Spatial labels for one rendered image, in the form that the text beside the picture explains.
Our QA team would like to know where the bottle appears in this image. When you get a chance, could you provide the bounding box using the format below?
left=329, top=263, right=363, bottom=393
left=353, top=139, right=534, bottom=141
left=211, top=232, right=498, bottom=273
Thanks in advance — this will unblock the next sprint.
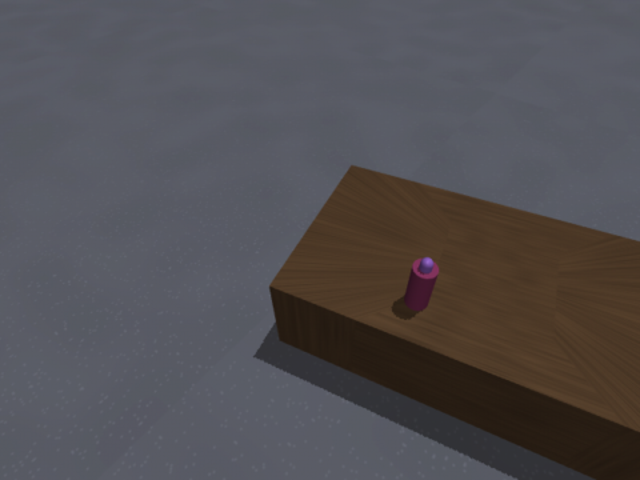
left=404, top=257, right=439, bottom=311

